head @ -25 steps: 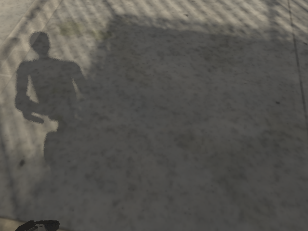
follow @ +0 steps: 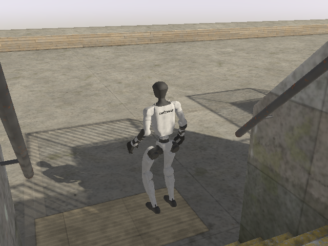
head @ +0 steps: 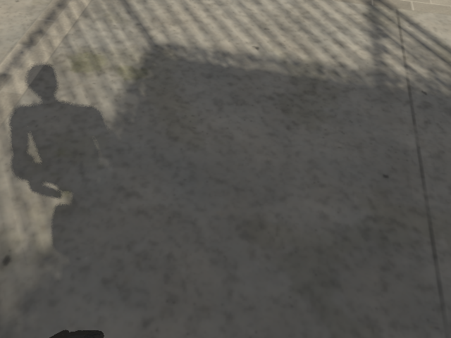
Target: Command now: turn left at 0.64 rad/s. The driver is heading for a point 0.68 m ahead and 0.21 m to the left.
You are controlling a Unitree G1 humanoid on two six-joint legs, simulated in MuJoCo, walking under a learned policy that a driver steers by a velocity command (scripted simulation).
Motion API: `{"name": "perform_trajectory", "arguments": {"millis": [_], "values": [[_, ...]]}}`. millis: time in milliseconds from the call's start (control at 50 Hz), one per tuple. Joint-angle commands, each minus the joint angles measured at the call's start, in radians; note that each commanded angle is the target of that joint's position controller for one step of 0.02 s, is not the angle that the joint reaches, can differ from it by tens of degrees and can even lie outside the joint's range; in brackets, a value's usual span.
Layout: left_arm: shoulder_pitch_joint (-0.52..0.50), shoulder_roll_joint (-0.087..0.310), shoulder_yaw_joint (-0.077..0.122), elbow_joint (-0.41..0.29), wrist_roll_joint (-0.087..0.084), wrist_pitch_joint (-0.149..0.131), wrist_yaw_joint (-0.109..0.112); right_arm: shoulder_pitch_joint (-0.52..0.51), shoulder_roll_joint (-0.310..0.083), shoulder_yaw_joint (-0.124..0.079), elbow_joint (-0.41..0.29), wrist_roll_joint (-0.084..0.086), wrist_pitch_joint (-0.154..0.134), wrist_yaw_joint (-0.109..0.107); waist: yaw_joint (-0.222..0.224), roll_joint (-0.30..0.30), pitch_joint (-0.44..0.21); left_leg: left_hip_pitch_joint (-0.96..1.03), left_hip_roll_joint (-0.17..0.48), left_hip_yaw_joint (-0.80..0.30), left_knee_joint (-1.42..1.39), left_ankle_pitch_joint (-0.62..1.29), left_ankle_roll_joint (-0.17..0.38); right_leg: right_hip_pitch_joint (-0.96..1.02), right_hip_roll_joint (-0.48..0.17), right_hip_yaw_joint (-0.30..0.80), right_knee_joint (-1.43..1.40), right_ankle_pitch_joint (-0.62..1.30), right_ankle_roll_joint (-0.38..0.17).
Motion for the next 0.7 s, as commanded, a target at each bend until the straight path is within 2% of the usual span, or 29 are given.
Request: {"name": "perform_trajectory", "arguments": {"millis": [20, 40, 60, 80, 100, 120, 140, 160, 180, 200, 260, 340, 420, 440, 480, 520, 540, 560, 580, 600, 620, 640, 660, 680, 700], "values": [[-0.008, 0.188, 0.069, -0.056, -0.014, 0.001, 0.011, -0.008, -0.084, -0.027, -0.091, 0.006, -0.012, 0.015, 0.024, -0.094, -0.117, -0.026, -0.009, 0.031, -0.114, 0.039, 0.021, 0.196, -0.33, 0.203, -0.086, 0.518, -0.179], [-0.02, 0.189, 0.073, -0.054, -0.023, 0.005, 0.012, 0.022, -0.081, -0.03, -0.086, 0.006, -0.011, 0.02, 0.003, -0.096, -0.127, 0.032, -0.03, 0.054, -0.213, 0.115, 0.038, 0.183, -0.315, 0.163, -0.046, 0.499, -0.149], [-0.005, 0.179, 0.074, -0.044, -0.031, 0.007, 0.013, 0.055, -0.094, -0.038, -0.08, 0.003, -0.011, 0.018, -0.013, -0.076, -0.129, 0.113, -0.049, 0.043, -0.33, 0.234, 0.069, 0.139, -0.281, 0.111, 0.026, 0.412, -0.093], [0.024, 0.148, 0.072, -0.041, -0.02, 0.002, 0.01, 0.086, -0.173, -0.065, -0.082, -0.003, -0.013, 0.005, -0.006, 0.072, -0.122, 0.242, 0.033, -0.136, -0.424, 0.487, 0.132, -0.013, -0.197, 0.016, 0.214, 0.208, 0.001], [-0.035, 0.095, 0.053, -0.102, 0.028, -0.007, 0.004, 0.096, -0.313, -0.096, -0.113, -0.016, -0.021, -0.01, 0.013, 0.371, -0.102, 0.412, 0.283, -0.542, -0.423, 0.941, 0.307, -0.377, -0.012, -0.029, 0.503, -0.317, 0.113], [-0.133, 0.119, 0.055, -0.124, 0.021, -0.022, 0.004, 0.131, -0.275, -0.086, -0.129, -0.055, -0.038, -0.001, -0.072, 0.268, -0.187, 0.434, 0.332, -0.607, -0.457, 0.936, 0.427, -0.462, 0.041, 0.147, 0.671, -0.431, 0.114], [-0.133, 0.138, 0.063, -0.117, 0.0, -0.027, 0.001, 0.097, -0.255, -0.08, -0.125, -0.055, -0.053, 0.001, -0.043, 0.165, -0.163, 0.44, 0.277, -0.528, -0.454, 0.877, 0.388, -0.49, 0.018, 0.195, 0.721, -0.359, 0.099], [-0.109, 0.143, 0.066, -0.099, -0.006, -0.029, 0.004, 0.04, -0.237, -0.08, -0.128, -0.029, -0.057, -0.006, -0.007, 0.1, -0.14, 0.432, 0.217, -0.461, -0.438, 0.828, 0.329, -0.506, 0.002, 0.204, 0.704, -0.265, 0.094], [-0.096, 0.147, 0.068, -0.086, 0.0, -0.029, 0.009, 0.001, -0.21, -0.071, -0.139, -0.004, -0.049, -0.015, 0.007, 0.075, -0.134, 0.421, 0.19, -0.426, -0.434, 0.813, 0.292, -0.504, -0.011, 0.209, 0.671, -0.206, 0.099], [-0.09, 0.147, 0.069, -0.083, 0.001, -0.029, 0.01, -0.024, -0.198, -0.063, -0.148, 0.006, -0.039, -0.026, 0.022, 0.088, -0.137, 0.392, 0.162, -0.405, -0.434, 0.824, 0.276, -0.463, -0.008, 0.211, 0.658, -0.158, 0.107], [-0.068, 0.125, 0.062, -0.064, -0.009, -0.034, 0.001, -0.016, -0.201, -0.064, -0.158, -0.003, -0.022, -0.041, 0.025, 0.095, -0.156, 0.383, 0.114, -0.397, -0.434, 0.813, 0.265, -0.414, 0.034, 0.204, 0.586, -0.074, 0.131], [-0.096, 0.121, 0.06, -0.061, -0.014, -0.039, 0.001, -0.013, -0.22, -0.073, -0.168, -0.001, -0.009, -0.051, 0.015, 0.132, -0.136, 0.355, 0.083, -0.461, -0.42, 0.704, 0.247, -0.376, 0.068, 0.223, 0.402, -0.039, 0.147], [-0.115, 0.129, 0.064, -0.055, -0.016, -0.049, -0.006, -0.04, -0.227, -0.078, -0.191, -0.005, 0.001, -0.05, 0.008, 0.171, -0.125, 0.288, 0.058, -0.543, -0.397, 0.638, 0.23, -0.292, 0.091, 0.242, 0.274, -0.032, 0.142], [-0.102, 0.133, 0.065, -0.05, -0.02, -0.055, -0.012, -0.031, -0.223, -0.077, -0.191, 0.0, 0.002, -0.049, 0.004, 0.17, -0.153, 0.279, 0.05, -0.567, -0.419, 0.456, 0.231, -0.261, 0.09, 0.243, 0.236, -0.026, 0.134], [-0.109, 0.145, 0.072, -0.05, -0.038, -0.075, -0.029, -0.02, -0.214, -0.07, -0.194, 0.006, -0.006, -0.038, -0.012, 0.192, -0.123, 0.202, 0.029, -0.63, -0.485, -0.015, 0.236, -0.183, 0.082, 0.244, 0.14, -0.039, 0.109], [-0.079, 0.16, 0.085, -0.045, -0.055, -0.099, -0.037, -0.045, -0.207, -0.062, -0.2, 0.001, -0.018, -0.026, 0.013, 0.236, -0.071, 0.091, 0.009, -0.674, -0.507, -0.175, 0.237, -0.04, 0.075, 0.233, 0.041, -0.074, 0.092], [-0.026, 0.164, 0.093, -0.029, -0.062, -0.112, -0.037, -0.071, -0.19, -0.053, -0.208, 0.002, -0.022, -0.024, 0.05, 0.23, -0.058, 0.018, -0.009, -0.669, -0.475, -0.206, 0.222, 0.075, 0.059, 0.226, -0.043, -0.026, 0.08], [0.055, 0.177, 0.106, -0.005, -0.066, -0.12, -0.035, -0.085, -0.158, -0.041, -0.214, 0.001, -0.027, -0.023, 0.092, 0.192, -0.064, -0.091, -0.044, -0.629, -0.391, -0.242, 0.186, 0.238, 0.016, 0.233, -0.126, 0.015, 0.059], [0.177, 0.22, 0.118, 0.012, -0.049, -0.124, -0.029, -0.045, -0.089, -0.021, -0.206, -0.006, -0.033, -0.017, 0.122, 0.061, -0.152, -0.214, -0.119, -0.491, -0.127, -0.302, 0.131, 0.449, -0.151, 0.388, -0.151, -0.121, 0.006], [0.253, 0.271, 0.116, 0.014, -0.004, -0.127, -0.037, -0.07, -0.046, -0.004, -0.262, 0.012, -0.042, -0.015, 0.117, -0.131, -0.134, -0.441, -0.213, -0.337, 0.124, -0.215, 0.111, 0.505, -0.341, 0.756, -0.289, -0.488, -0.095], [0.189, 0.282, 0.121, 0.011, 0.011, -0.142, -0.046, -0.095, -0.105, -0.013, -0.287, 0.024, -0.057, -0.015, 0.075, -0.184, -0.022, -0.551, -0.092, -0.297, 0.255, -0.084, 0.091, 0.377, -0.425, 0.907, -0.344, -0.622, -0.16], [0.151, 0.216, 0.102, -0.001, -0.006, -0.144, -0.039, -0.096, -0.161, -0.026, -0.259, 0.008, -0.062, -0.018, 0.08, -0.147, 0.039, -0.556, -0.049, -0.245, 0.305, 0.0, 0.072, 0.317, -0.383, 0.803, -0.342, -0.58, -0.15], [0.173, 0.193, 0.081, 0.023, 0.056, -0.103, -0.035, -0.179, -0.205, -0.046, -0.236, -0.112, -0.051, 0.024, 0.098, 0.013, 0.061, -0.525, -0.084, -0.198, 0.316, 0.078, 0.073, 0.227, -0.346, 0.696, -0.355, -0.553, -0.109], [0.19, 0.197, 0.076, 0.031, 0.05, -0.094, -0.029, -0.14, -0.158, -0.037, -0.226, -0.111, -0.05, 0.051, 0.083, -0.021, 0.068, -0.483, -0.081, -0.198, 0.326, 0.139, 0.066, 0.189, -0.288, 0.591, -0.361, -0.477, -0.08], [0.219, 0.192, 0.067, 0.048, 0.039, -0.098, -0.026, -0.111, -0.125, -0.027, -0.211, -0.101, -0.051, 0.07, 0.083, -0.068, 0.059, -0.457, -0.084, -0.198, 0.341, 0.192, 0.064, 0.168, -0.247, 0.513, -0.373, -0.408, -0.071]]}}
